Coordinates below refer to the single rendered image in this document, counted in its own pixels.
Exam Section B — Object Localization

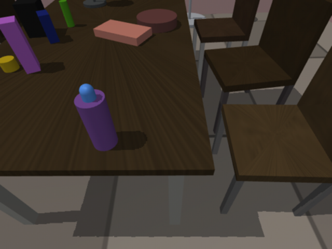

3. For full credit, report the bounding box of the table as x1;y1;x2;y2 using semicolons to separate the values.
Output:
0;0;215;225

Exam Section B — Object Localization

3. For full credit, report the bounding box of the coat stand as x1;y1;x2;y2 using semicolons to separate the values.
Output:
187;0;206;28

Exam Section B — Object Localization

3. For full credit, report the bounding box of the chair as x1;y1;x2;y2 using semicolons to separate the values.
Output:
212;46;332;216
192;0;260;81
0;0;23;43
200;0;332;134

